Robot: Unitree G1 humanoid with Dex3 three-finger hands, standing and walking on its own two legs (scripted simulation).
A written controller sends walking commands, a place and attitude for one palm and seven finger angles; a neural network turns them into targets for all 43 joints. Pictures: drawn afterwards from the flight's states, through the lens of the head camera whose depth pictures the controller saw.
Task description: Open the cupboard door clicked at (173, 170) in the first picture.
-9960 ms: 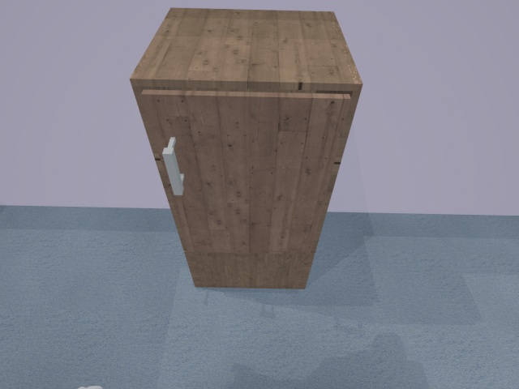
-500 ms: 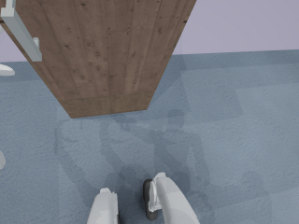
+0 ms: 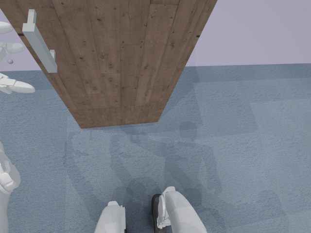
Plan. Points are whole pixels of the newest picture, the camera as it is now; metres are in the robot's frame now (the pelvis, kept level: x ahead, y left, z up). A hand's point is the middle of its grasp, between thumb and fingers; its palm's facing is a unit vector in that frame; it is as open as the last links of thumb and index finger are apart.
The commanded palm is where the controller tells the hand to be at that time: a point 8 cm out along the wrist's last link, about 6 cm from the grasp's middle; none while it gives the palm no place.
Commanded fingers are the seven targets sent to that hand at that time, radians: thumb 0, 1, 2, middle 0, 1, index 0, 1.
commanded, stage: move the hooked fingers beside the handle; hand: left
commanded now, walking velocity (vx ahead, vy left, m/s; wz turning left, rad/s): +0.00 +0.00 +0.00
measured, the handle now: (43, 44) +0.54 +0.23 +0.06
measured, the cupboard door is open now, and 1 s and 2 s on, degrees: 0 0 0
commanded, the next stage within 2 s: slide the fingers in behind the handle in 0.18 s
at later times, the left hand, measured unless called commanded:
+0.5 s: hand (13, 64) +0.49 +0.28 +0.05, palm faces +0.05 -1.00 -0.01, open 14.0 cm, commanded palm +0.48 +0.31 +0.05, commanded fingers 0.00 -0.50 0.30 -0.30 -1.20 -0.30 -1.20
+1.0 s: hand (23, 64) +0.49 +0.26 +0.05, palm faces +0.10 -1.00 -0.01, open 14.3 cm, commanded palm +0.48 +0.27 +0.05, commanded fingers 0.00 -0.50 0.30 -0.30 -1.20 -0.30 -1.20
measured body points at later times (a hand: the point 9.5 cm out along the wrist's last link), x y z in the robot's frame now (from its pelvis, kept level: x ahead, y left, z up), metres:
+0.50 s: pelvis -0.01 -0.01 +0.00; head +0.16 +0.04 +0.41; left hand +0.48 +0.33 +0.06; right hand +0.00 -0.28 -0.10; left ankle -0.04 +0.08 -0.65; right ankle +0.06 -0.13 -0.65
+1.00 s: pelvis +0.00 +0.00 +0.00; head +0.16 +0.04 +0.42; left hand +0.48 +0.32 +0.05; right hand +0.01 -0.27 -0.10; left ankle -0.04 +0.08 -0.65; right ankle +0.06 -0.13 -0.65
